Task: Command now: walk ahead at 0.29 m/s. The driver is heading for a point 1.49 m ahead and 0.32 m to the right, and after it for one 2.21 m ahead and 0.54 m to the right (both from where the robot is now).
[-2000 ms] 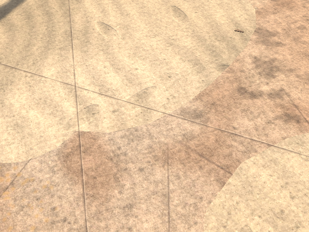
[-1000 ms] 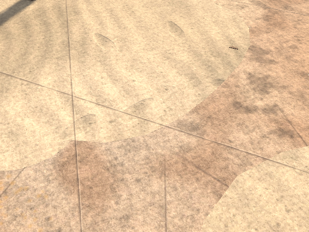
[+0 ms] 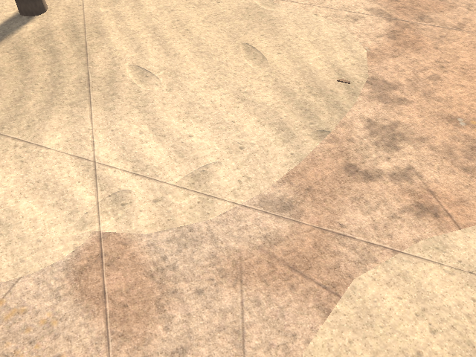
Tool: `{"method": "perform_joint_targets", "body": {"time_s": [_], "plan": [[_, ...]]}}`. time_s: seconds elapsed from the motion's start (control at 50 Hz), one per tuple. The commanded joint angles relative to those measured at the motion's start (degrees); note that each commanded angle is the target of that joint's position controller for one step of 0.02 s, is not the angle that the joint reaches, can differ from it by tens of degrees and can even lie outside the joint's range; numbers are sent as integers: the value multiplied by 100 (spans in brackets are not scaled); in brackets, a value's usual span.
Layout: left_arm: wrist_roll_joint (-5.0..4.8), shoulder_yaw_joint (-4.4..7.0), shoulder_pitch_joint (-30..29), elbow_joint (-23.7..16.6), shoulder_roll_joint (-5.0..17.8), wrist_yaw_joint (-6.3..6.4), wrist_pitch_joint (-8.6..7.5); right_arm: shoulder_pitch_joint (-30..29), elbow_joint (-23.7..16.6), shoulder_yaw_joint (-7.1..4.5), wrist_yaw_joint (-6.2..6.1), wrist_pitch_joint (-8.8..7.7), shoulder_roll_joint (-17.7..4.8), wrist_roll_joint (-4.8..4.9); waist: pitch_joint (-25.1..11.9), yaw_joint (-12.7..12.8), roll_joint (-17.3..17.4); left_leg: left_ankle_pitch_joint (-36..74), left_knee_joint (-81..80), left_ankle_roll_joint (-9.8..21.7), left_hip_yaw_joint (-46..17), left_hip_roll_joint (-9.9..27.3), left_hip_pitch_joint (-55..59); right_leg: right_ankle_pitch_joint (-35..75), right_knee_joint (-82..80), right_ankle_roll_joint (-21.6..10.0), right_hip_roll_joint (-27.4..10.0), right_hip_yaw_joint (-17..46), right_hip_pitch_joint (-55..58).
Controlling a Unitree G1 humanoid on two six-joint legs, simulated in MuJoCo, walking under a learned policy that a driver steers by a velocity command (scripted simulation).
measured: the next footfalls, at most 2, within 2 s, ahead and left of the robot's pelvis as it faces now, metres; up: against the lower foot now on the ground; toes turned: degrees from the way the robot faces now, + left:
left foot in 0.48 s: +0.40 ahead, +0.12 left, +0.00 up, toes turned +2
right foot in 0.98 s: +0.68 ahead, -0.10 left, +0.00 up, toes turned -2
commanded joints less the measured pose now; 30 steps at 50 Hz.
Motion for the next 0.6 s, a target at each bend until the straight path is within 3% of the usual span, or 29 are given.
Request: {"method": "perform_joint_targets", "body": {"time_s": [0.02,0.06,0.08,0.1,0.12,0.14,0.18,0.2,0.24,0.3,0.32,0.36,0.4,0.44,0.46,0.48,0.5,0.52,0.54,0.56,0.58,0.6], "plan": [[-56,20,-131,-380,167,-118,-297,360,-149,-214,38,-137,-988,48,1028,-33,1018,-2305,-2082,1127,-2321,1425,-484,24,271,-227,172,-356,-804],[-80,43,663,-148,158,-143,-364,-400,-438,-183,61,-155,-932,66,1129,502,814,-1553,-1546,823,-1624,1012,-1418,162,-848,-425,118,-175,583],[-63,165,1439,94,556,-145,-397,-927,-671,-114,64,-210,-650,86,1072,821,-14,-644,-315,422,-566,359,-2136,-38,-1462,-613,-355,794,1363],[-88,399,2272,277,1390,-211,-445,-1073,-911,-54,60,-352,-360,38,777,992,-1751,-119,1865,30,441,-325,-3118,265,-2369,-1190,-1537,2960,2415],[47,317,2233,211,1197,-238,-487,-1073,-956,-75,79,-483,-506,34,670,835,-1507,-705,3060,94,-55,-185,-3815,898,-2540,-1443,-2142,3985,2663],[103,231,1802,65,880,-239,-509,-972,-916,-91,146,-554,-554,74,813,568,-877,-444,3742,226,-241,93,-4075,1446,-2375,-1337,-2057,3469,2644],[75,144,1369,-93,697,-279,-454,-1089,-952,-132,225,-623,-605,78,823,383,-390,299,3831,357,-62,420,-4425,2294,-2454,-1112,-1752,2375,2686],[78,77,1328,-99,522,-267,-391,-1249,-1014,-180,252,-618,-655,34,800,360,-387,553,3571,354,42,561,-4307,2745,-2550,-942,-1555,1847,2603],[101,13,1395,-121,365,-201,-266,-1368,-1079,-152,338,-549,-434,22,740,327,-514,879,3017,245,290,597,-3966,3061,-2732,-790,-1247,1193,2342],[138,31,1029,-381,658,-62,-222,-2170,-1418,-7,398,-472,-131,-27,949,330,-457,1870,1207,23,598,366,-2804,2794,-3113,-736,-876,492,1062],[124,69,1060,-412,829,-34,-239,-2393,-1516,9,403,-453,-147,-25,948,353,-545,2115,744,-15,674,252,-2337,2704,-3270,-753,-878,433,783],[33,149,1185,-373,1022,-14,-282,-2627,-1664,-17,410,-414,-367,14,1013,309,-694,2333,279,37,620,189,-1961,2664,-3429,-790,-1086,449,838],[-20,194,1179,-356,1014,-19,-283,-2712,-1757,-73,423,-419,-599,29,1019,195,-647,2367,-146,195,531,158,-1894,3223,-3214,-698,-1257,393,1346],[45,251,1081,-385,1112,-36,-220,-2246,-1687,-212,420,-443,-877,17,504,-152,-777,2145,-187,400,629,-72,-1197,5275,-2316,-534,-1331,228,1869],[101,255,1014,-416,1098,-47,-157,-1455,-1454,-334,396,-432,-1067,37,-16,-543,-830,2012,-119,542,729,-250,-272,6190,-1346,-426,-1197,63,1850],[140,228,924,-503,1063,-67,-125,-521,-1175,-456,356,-398,-1286,57,-560,-969,-785,1995,-110,718,564,-111,1072,6079,-109,-258,-978,-51,1203],[211,111,1132,-662,677,-106,-145,384,-993,-570,298,-354,-1752,-63,-1386,-1021,245,1175,-247,1216,-1297,1231,2890,3858,1963,-56,-414,-241,-438],[95,-95,1723,-626,-127,-164,-294,535,-912,-527,382,-370,-1820,-162,-2239,-613,1689,-57,-1454,1979,-4157,2355,3759,-535,3670,105,514,405,-1791],[-83,58,1131,-733,501,-187,-439,53,-930,-390,403,-404,-1300,-98,-1408,-619,1197,-291,-1906,1647,-4125,2061,3089,-439,4298,-47,179,783,-2368],[-197,143,504,-924,814,-190,-512,-505,-1018,-321,398,-429,-1047,-58,-541,-466,770,251,-1944,1401,-3076,1916,2117,97,4249,-147,-116,566,-2585],[-153,169,209,-981,850,-136,-538,-985,-1116,-283,415,-462,-955,-95,-269,-258,153,1043,-2060,1268,-2352,1725,1223,652,3954,-171,-424,477,-2250],[-75,233,145,-978,831,-96,-492,-1192,-1130,-249,442,-488,-823,-164,-95,-62,86,1588,-2188,1189,-1774,1494,584,921,3669,-167,-609,428,-1926]]}}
